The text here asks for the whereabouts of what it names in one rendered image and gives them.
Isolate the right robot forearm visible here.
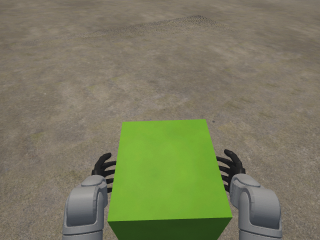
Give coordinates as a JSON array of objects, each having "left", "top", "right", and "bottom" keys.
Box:
[{"left": 229, "top": 173, "right": 283, "bottom": 240}]

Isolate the left robot hand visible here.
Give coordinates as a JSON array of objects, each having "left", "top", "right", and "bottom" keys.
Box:
[{"left": 91, "top": 152, "right": 117, "bottom": 193}]

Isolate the left robot forearm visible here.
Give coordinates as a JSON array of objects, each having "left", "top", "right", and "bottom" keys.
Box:
[{"left": 62, "top": 175, "right": 108, "bottom": 240}]

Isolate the carton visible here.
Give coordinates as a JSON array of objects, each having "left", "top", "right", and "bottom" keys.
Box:
[{"left": 107, "top": 119, "right": 233, "bottom": 240}]

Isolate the right robot hand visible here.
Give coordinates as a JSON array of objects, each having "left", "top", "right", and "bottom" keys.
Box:
[{"left": 216, "top": 149, "right": 246, "bottom": 193}]

